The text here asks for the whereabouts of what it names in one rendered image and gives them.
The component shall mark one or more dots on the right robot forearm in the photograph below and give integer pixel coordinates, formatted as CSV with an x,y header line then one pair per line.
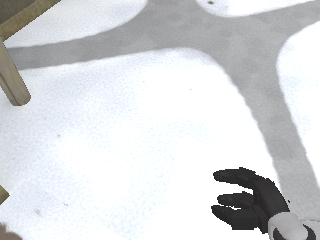
x,y
286,226

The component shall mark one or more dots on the right robot hand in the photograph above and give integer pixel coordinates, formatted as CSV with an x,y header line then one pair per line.
x,y
257,209

